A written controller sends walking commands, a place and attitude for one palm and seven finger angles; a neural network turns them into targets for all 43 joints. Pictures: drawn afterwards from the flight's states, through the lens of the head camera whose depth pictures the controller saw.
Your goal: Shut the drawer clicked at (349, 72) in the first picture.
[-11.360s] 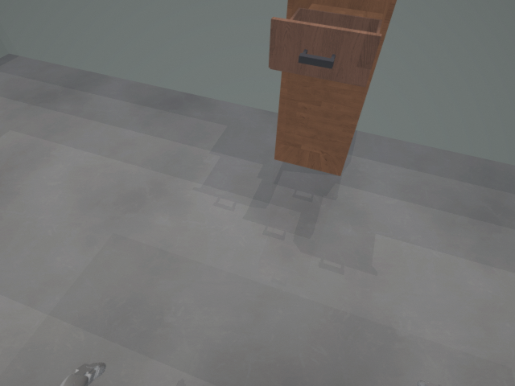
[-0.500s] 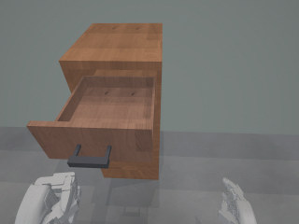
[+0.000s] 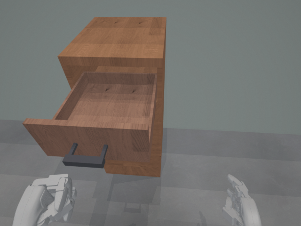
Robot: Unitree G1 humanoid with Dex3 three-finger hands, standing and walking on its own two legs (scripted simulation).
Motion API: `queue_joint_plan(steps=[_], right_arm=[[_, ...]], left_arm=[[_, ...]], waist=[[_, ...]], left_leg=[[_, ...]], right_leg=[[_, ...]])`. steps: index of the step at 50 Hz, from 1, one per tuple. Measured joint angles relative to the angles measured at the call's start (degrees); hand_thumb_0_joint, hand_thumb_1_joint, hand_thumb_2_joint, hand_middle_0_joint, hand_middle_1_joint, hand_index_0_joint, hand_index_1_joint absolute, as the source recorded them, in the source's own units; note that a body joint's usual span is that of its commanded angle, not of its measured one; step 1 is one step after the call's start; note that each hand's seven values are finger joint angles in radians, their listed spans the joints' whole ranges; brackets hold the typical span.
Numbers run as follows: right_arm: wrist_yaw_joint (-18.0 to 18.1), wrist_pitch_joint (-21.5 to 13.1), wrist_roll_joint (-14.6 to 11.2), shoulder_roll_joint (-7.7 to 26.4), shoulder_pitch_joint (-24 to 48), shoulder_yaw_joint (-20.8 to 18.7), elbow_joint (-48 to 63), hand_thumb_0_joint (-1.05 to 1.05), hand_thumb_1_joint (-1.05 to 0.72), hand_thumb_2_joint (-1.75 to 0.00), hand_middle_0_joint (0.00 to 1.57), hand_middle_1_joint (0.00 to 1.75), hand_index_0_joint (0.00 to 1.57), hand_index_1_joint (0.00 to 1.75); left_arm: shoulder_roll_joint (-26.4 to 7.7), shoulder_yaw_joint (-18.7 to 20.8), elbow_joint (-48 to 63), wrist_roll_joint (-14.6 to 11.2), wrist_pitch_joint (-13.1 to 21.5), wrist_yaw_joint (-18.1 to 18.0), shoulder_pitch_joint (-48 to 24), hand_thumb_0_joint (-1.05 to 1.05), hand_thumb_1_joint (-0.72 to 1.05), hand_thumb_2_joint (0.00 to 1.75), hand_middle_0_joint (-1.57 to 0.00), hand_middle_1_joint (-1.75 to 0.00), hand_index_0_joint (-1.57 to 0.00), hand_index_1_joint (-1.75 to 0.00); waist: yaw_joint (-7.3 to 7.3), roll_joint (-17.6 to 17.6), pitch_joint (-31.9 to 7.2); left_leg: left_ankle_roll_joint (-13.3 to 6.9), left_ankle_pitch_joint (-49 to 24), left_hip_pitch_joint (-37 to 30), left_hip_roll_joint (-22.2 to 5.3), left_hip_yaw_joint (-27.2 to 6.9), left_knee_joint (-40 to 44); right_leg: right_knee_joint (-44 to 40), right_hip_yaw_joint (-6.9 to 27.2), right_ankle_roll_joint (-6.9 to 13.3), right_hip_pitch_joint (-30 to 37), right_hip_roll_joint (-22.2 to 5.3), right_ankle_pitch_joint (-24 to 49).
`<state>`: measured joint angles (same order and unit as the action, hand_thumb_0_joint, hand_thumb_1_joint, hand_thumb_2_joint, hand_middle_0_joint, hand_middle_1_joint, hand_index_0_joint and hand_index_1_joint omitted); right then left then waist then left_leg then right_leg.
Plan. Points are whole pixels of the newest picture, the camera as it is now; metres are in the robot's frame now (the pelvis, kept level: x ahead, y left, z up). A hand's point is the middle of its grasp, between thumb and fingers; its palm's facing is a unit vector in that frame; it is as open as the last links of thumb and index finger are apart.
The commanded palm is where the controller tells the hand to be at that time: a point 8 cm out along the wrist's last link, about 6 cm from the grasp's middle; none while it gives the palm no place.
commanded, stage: bring the fist close to the handle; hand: left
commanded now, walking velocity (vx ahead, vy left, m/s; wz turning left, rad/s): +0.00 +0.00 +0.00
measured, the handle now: (87, 154) +0.29 +0.22 +0.04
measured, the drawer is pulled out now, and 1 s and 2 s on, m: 0.30 0.30 0.24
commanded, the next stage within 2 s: push the drawer shut in 1.08 s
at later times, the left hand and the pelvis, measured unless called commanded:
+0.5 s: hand (81, 193) +0.18 +0.18 +0.06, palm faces +0.02 -1.00 -0.04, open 3.2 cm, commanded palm +0.15 +0.24 +0.06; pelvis -0.01 +0.03 -0.02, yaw -1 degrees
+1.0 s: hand (91, 188) +0.20 +0.17 +0.04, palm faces +0.00 -1.00 -0.05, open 3.2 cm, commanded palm +0.17 +0.23 +0.04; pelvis -0.01 +0.03 -0.03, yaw -2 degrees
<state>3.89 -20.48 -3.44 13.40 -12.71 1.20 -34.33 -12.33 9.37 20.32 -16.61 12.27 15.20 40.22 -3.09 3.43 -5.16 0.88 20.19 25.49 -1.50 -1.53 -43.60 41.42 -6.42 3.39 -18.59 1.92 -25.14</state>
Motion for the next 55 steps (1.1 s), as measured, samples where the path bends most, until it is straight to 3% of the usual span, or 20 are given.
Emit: queue_joint_plan(steps=[13, 26, 43, 55], right_arm=[[-1.04, 1.96, 0.86, -0.11, -0.88, -0.96, -0.17, 0.01, -0.91, -0.90, 0.20, 0.30, 0.20, 0.30], [-2.12, 5.75, 1.92, -0.63, -0.58, -0.46, 1.82, 0.01, -0.91, -0.90, 0.20, 0.30, 0.20, 0.30], [-2.69, 10.91, 2.28, -0.88, -0.91, -0.06, 5.56, 0.01, -0.91, -0.90, 0.20, 0.30, 0.20, 0.30], [-2.31, 12.67, 2.05, -0.47, -1.91, 0.05, 6.53, 0.01, -0.91, -0.90, 0.20, 0.30, 0.20, 0.30]], left_arm=[[1.77, -2.45, -4.85, 1.35, 2.91, -1.53, -4.23, 0.01, 0.90, 0.90, -1.40, -1.60, -1.40, -1.60], [2.63, -5.09, -6.92, 3.66, 6.67, -5.76, -7.68, 0.01, 0.90, 0.90, -1.40, -1.60, -1.40, -1.60], [2.51, -8.06, -7.15, 6.34, 6.77, -10.19, -10.75, 0.01, 0.90, 0.90, -1.40, -1.60, -1.40, -1.60], [1.72, -6.92, -7.45, 5.76, 5.71, -10.88, -10.03, 0.01, 0.90, 0.90, -1.40, -1.60, -1.40, -1.60]], waist=[[2.11, -0.39, 0.56], [2.92, -0.87, 0.38], [3.50, -0.80, -1.27], [3.91, -0.78, -1.56]], left_leg=[[-0.99, 0.38, 3.76, 0.64, 1.15, -2.03], [-2.01, 2.31, 11.11, 1.19, 1.55, -8.15], [-2.40, 4.75, 17.30, 0.87, 1.90, -13.90], [-1.86, 5.00, 16.99, 0.50, 1.62, -13.53]], right_leg=[[2.82, 1.03, -0.87, -4.33, -0.89, -0.48], [9.05, 1.31, -1.74, -11.59, -1.72, -2.50], [14.53, 1.68, -2.03, -17.72, -1.63, -4.69], [14.11, 1.48, -1.52, -17.41, -1.19, -4.93]])
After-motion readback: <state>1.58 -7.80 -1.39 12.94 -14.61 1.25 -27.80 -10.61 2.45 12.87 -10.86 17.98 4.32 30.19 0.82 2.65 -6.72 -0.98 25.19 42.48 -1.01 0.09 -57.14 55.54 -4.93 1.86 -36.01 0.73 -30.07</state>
